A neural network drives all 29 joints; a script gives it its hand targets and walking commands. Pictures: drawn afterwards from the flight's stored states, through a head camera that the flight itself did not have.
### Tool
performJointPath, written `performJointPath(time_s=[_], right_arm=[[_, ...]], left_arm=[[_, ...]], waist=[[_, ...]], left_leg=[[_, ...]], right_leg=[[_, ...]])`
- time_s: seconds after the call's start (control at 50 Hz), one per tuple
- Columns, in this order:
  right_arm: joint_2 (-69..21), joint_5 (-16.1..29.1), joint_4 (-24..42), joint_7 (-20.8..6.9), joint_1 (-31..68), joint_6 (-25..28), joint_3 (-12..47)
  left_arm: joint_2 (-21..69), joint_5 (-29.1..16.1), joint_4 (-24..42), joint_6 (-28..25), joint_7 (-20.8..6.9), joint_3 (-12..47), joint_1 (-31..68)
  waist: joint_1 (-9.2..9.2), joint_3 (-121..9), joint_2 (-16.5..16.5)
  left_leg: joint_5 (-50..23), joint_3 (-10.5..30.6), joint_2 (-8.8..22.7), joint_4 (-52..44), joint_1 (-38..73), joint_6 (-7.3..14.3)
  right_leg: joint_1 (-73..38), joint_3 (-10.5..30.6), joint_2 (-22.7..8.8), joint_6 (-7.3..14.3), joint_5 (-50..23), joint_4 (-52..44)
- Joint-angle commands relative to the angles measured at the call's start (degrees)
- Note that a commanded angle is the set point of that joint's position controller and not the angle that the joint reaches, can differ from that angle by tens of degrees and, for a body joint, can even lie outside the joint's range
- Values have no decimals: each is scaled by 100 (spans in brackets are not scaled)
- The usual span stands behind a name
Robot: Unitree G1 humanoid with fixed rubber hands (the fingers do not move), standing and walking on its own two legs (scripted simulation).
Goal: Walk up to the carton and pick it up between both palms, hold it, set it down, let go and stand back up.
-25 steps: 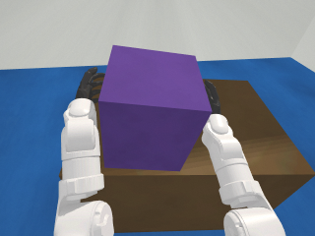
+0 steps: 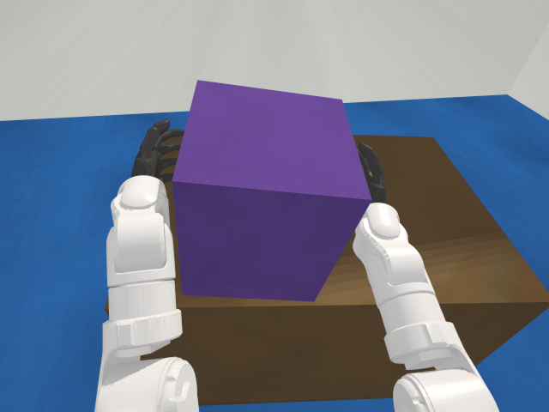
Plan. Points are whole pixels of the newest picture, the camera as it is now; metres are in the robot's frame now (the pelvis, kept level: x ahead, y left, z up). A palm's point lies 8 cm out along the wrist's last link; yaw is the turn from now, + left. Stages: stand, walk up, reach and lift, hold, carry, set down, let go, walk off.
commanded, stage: hold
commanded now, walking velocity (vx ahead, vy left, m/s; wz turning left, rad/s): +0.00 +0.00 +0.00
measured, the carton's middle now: (260, 199) +0.39 +0.01 +0.13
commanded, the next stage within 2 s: none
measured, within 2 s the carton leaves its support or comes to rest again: neither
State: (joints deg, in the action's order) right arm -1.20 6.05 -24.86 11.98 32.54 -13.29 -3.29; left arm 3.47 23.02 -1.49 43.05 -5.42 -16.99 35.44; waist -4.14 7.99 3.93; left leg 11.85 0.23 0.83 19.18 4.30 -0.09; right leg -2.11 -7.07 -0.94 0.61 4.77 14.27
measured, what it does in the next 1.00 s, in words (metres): stands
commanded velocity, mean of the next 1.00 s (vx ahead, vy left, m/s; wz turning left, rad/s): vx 0.00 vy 0.00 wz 0.00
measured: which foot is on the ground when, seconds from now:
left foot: down 0.00-1.00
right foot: down 0.00-1.00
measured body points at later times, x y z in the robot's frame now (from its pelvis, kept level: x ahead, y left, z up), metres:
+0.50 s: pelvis +0.00 +0.00 +0.00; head -0.03 +0.03 +0.45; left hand +0.37 +0.15 +0.19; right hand +0.36 -0.15 +0.17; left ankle +0.00 +0.12 -0.75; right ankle +0.05 -0.11 -0.75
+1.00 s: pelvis +0.00 -0.01 +0.00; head -0.03 +0.03 +0.45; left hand +0.38 +0.16 +0.19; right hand +0.37 -0.15 +0.17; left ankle +0.00 +0.12 -0.75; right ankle +0.05 -0.11 -0.75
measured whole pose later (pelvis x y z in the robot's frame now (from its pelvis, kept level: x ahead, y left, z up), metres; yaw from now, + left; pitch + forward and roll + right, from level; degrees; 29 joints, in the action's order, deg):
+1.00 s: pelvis +0.00 -0.01 +0.00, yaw +0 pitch -12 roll -1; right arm -1.1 6.7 -25.8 12.2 33.8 -13.6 -3.3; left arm 3.1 23.1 -2.6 42.8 -5.7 -17.7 36.2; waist -4.3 7.6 4.6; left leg 11.6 0.6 1.2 19.2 4.2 -0.4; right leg -2.2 -7.4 -0.6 0.8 4.6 14.2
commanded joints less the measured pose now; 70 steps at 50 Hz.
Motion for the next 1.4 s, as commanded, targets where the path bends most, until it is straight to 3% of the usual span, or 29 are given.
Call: performJointPath(time_s=[0.0,0.1,0.18,0.24,0.28,0.34,0.38,0.46,0.5,0.56,0.64,0.66,0.7,0.72,0.76,0.84,0.88,0.96,1.0,1.04,1.06,1.12,1.14,1.18,1.2,1.26,1.28,1.32,1.38], right_arm=[[-2399,279,2161,-642,4477,564,2298],[-2403,334,1901,-602,4310,420,2275],[-2504,338,1839,-629,4289,403,2224],[-2373,353,1922,-645,4390,396,2125],[-2434,353,1920,-645,4290,411,2128],[-2607,374,2180,-631,4533,488,2271],[-2665,424,2274,-613,4474,525,2362],[-2469,226,1636,-675,4480,418,1995],[-2472,156,1567,-715,4489,434,1925],[-2598,299,1899,-656,4510,496,2131],[-2485,279,1722,-623,4586,460,2090],[-2469,215,1682,-640,4594,461,1972],[-2604,278,1741,-668,4544,533,2081],[-2576,238,1928,-663,4641,562,2121],[-2640,293,1988,-673,4836,617,2192],[-2487,154,1390,-699,4476,509,1942],[-2477,225,1467,-686,4604,510,1997],[-2698,462,2281,-590,4769,609,2344],[-2567,415,2024,-589,4453,510,2378],[-2437,313,1623,-596,4278,384,2185],[-2519,256,1446,-608,4245,372,2072],[-2455,251,1455,-667,4228,408,1976],[-2479,260,1664,-681,4414,466,1970],[-2536,328,2173,-672,4634,590,2099],[-2457,368,2282,-674,4637,610,2149],[-2400,171,1786,-674,4494,552,2096],[-2428,171,1856,-684,4596,565,2004],[-2483,173,1769,-684,4627,542,2072],[-2490,210,1595,-719,4515,531,2013]], left_arm=[[2495,-851,340,-318,-653,2347,2601],[2391,-844,448,-193,-716,2332,2737],[2466,-890,566,-221,-700,2420,2977],[2436,-818,316,-181,-728,2252,2845],[2439,-954,535,-218,-725,2409,2945],[2409,-918,484,-302,-739,2278,2883],[2467,-973,607,-313,-696,2391,2900],[2392,-782,158,-226,-715,2097,2976],[2379,-767,115,-208,-740,2119,3004],[2563,-916,284,-238,-742,2268,2877],[2452,-783,141,-259,-811,2083,2983],[2477,-802,92,-250,-790,2121,3059],[2503,-905,253,-323,-735,2247,3078],[2555,-933,147,-320,-719,2327,2968],[2537,-970,229,-380,-676,2344,3183],[2445,-729,-26,-258,-718,2099,2993],[2391,-687,-57,-244,-754,1972,2918],[2642,-1011,502,-359,-723,2419,3007],[2430,-894,463,-330,-697,2351,2901],[2379,-789,291,-254,-730,2251,2905],[2398,-756,262,-233,-760,2164,2959],[2390,-724,279,-182,-781,2189,2958],[2536,-754,240,-176,-779,2154,2983],[2686,-978,557,-260,-712,2512,3032],[2672,-1010,661,-287,-676,2540,2989],[2398,-792,258,-261,-695,2240,2923],[2537,-814,248,-249,-721,2324,3013],[2485,-809,160,-259,-702,2184,2976],[2488,-802,199,-264,-683,2173,3029]], waist=[[-33,-2545,-283],[-56,-2172,-456],[-204,-2104,-576],[-69,-2158,-506],[-131,-2405,-527],[-34,-2718,-284],[-16,-2819,-415],[-21,-1949,-390],[-19,-1970,-411],[-106,-2568,-387],[-55,-2342,-358],[-124,-2240,-494],[-140,-2433,-493],[-142,-2539,-310],[-22,-2764,-403],[-62,-2022,-404],[2,-2192,-379],[-54,-3021,-403],[-136,-2740,-426],[-165,-2058,-498],[-89,-1886,-420],[-137,-1926,-601],[-77,-2111,-571],[-199,-2736,-589],[-150,-2885,-497],[-100,-2359,-301],[-101,-2264,-477],[-11,-2146,-412],[-30,-2181,-453]], left_leg=[[-2026,-332,-217,-145,-308,-95],[-1585,-389,-216,-316,-543,-48],[-1460,-340,-189,-346,-632,-55],[-1501,-333,-170,-371,-594,-70],[-1636,-380,-211,-300,-515,-69],[-1570,-367,-270,-254,-538,29],[-1774,-365,-291,-184,-429,-2],[-945,-403,-206,-474,-697,-4],[-729,-445,-206,-546,-802,48],[-1559,-410,-266,-246,-523,6],[-1289,-384,-277,-349,-578,-19],[-1100,-368,-234,-399,-610,-45],[-1316,-374,-236,-296,-603,-36],[-1492,-356,-243,-263,-488,-43],[-1393,-361,-268,-258,-480,-18],[-1104,-380,-228,-404,-673,2],[-943,-433,-252,-405,-725,73],[-2121,-342,-288,-82,-351,-49],[-2070,-300,-287,-59,-208,-70],[-1479,-343,-277,-325,-485,-53],[-1322,-354,-246,-394,-574,-42],[-1191,-383,-229,-435,-559,-47],[-1326,-368,-190,-403,-570,-93],[-1789,-338,-232,-206,-290,-149],[-2021,-314,-220,-125,-167,-171],[-1443,-368,-243,-246,-343,-45],[-1221,-305,-206,-347,-514,-62],[-1247,-391,-206,-400,-666,-5],[-1216,-368,-182,-415,-632,-25]], right_leg=[[-1536,-105,341,-136,-879,190],[-1616,-25,256,-113,-665,65],[-1588,-35,226,-86,-543,107],[-1589,-81,299,-104,-475,112],[-1615,-41,287,-112,-680,147],[-1699,-29,254,-211,-779,188],[-1792,-11,285,-167,-1056,195],[-1285,-94,283,-125,6,26],[-1396,-113,254,-131,103,16],[-1619,-29,244,-164,-906,183],[-1563,-68,254,-185,-445,125],[-1397,-99,271,-143,-252,122],[-1492,-82,279,-101,-433,133],[-1411,-93,305,-129,-544,141],[-1436,-98,292,-137,-481,149],[-1314,-119,260,-148,-231,82],[-1530,-83,220,-179,-188,79],[-1753,-34,314,-202,-1323,231],[-1547,-37,289,-179,-1191,179],[-1336,-74,261,-169,-571,56],[-1315,-80,260,-139,-448,75],[-1351,-92,242,-107,-164,46],[-1448,-113,294,-87,-233,62],[-1439,-138,348,-70,-655,157],[-1415,-168,365,-91,-748,154],[-1310,-183,328,-130,-403,99],[-1331,-128,303,-74,-130,54],[-1414,-142,290,-126,-250,52],[-1430,-143,319,-91,-150,49]])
